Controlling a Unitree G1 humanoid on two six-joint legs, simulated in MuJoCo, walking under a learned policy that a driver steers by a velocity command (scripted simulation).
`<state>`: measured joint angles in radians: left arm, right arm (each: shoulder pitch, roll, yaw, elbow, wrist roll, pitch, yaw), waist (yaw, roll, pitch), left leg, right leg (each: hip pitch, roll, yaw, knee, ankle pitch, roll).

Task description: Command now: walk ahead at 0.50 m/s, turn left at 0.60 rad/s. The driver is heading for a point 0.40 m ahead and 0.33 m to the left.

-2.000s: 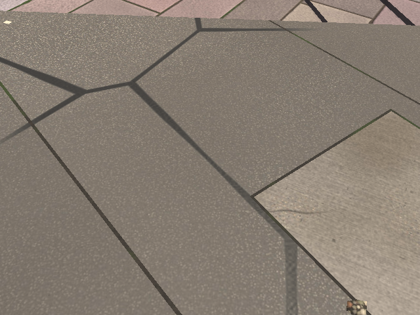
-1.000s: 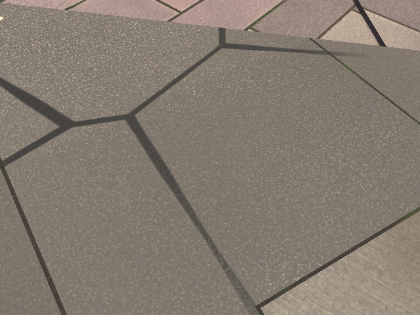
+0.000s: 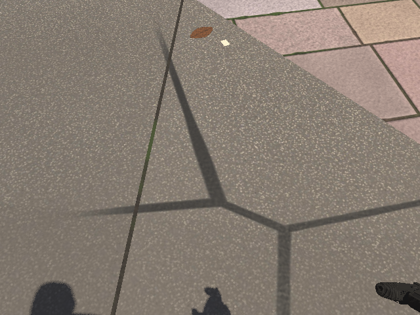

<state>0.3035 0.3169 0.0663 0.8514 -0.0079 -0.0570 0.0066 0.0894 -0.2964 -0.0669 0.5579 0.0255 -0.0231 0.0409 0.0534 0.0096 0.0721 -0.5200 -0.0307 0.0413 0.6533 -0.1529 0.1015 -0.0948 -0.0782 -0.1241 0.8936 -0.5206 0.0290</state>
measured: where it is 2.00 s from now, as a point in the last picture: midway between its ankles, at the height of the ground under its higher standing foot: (162, 226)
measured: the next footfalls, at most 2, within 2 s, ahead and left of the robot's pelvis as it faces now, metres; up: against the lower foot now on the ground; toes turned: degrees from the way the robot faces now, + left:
right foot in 0.42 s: +0.44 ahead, -0.10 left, +0.00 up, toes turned +19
left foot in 0.94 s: +0.60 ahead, +0.29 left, +0.00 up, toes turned +38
